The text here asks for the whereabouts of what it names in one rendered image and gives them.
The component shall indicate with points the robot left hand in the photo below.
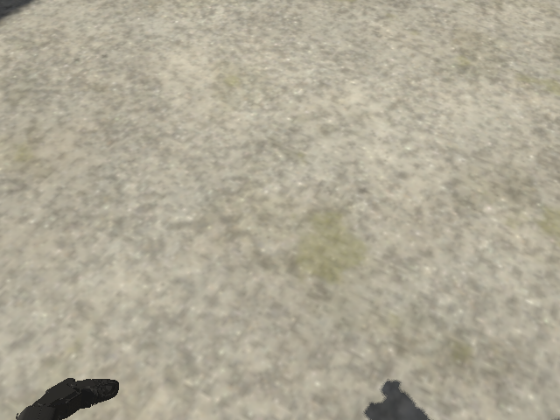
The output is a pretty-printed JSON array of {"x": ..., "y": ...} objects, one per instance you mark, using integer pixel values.
[{"x": 65, "y": 398}]

